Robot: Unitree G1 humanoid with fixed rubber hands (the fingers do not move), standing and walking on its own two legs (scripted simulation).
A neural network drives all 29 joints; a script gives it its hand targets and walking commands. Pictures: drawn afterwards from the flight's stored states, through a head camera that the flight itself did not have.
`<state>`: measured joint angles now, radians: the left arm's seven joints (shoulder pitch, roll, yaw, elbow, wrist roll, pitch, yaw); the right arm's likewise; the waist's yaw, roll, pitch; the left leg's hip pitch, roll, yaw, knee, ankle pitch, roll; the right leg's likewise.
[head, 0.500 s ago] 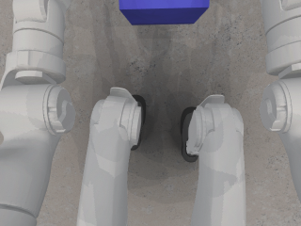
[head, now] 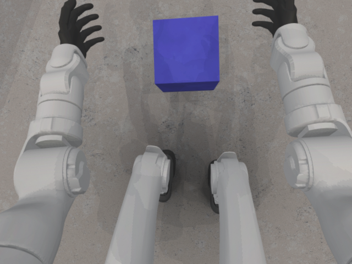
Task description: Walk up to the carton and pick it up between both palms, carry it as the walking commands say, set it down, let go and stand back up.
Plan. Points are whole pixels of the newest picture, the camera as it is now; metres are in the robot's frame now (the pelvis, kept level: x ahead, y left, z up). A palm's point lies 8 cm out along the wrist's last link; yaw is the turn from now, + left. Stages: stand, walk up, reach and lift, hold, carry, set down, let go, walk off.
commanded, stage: set down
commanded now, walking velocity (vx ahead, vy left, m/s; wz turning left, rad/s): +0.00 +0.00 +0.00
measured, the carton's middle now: (186, 59) +0.58 +0.02 -0.43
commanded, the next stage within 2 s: let go in 0.48 s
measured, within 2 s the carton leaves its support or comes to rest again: neither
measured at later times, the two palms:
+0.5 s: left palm out of the picture +0.53 +0.22 +0.05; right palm out of the picture +0.55 -0.17 +0.04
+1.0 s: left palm out of the picture +0.36 +0.23 +0.11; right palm out of the picture +0.38 -0.21 +0.11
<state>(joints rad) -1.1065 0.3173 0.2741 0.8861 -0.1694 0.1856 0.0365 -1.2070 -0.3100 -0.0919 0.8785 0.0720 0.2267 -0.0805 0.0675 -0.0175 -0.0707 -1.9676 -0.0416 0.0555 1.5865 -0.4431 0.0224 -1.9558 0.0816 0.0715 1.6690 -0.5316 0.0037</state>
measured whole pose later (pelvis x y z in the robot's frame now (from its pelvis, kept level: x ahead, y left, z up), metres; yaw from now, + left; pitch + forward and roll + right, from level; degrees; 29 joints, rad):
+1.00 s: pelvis +0.05 +0.00 +0.19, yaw -3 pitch +29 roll +3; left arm -0.29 0.19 0.21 0.58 0.05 0.13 -0.13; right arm -0.35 -0.12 -0.14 0.54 -0.10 0.17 -0.07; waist 0.07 -0.04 -0.13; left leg -1.02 -0.04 0.05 0.78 -0.26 0.02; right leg -1.04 0.06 0.12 0.88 -0.33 0.00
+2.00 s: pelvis +0.09 -0.01 +0.24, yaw -4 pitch +1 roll +2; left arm 0.19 0.25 0.07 0.50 0.05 0.10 -0.01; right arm 0.21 -0.23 -0.07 0.58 -0.05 0.04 0.01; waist 0.05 -0.03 0.02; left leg -0.28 -0.04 0.03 0.51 -0.25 0.01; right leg -0.29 0.05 0.11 0.60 -0.32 -0.03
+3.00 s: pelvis +0.10 +0.00 +0.24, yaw -4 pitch +2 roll +2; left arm 0.19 0.31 0.07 0.63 0.05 0.01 0.01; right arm 0.21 -0.29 -0.07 0.64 -0.05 0.00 -0.01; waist 0.05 -0.04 -0.03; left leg -0.28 -0.04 0.03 0.53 -0.27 0.01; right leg -0.28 0.05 0.11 0.60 -0.34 -0.03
